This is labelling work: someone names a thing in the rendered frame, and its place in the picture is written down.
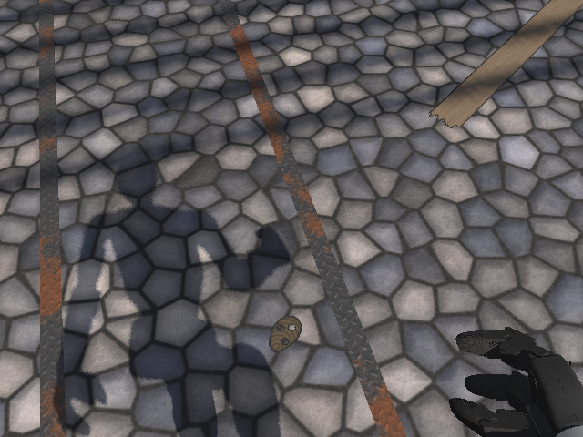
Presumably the right robot hand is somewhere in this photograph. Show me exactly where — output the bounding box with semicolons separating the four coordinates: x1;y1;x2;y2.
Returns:
449;327;583;437

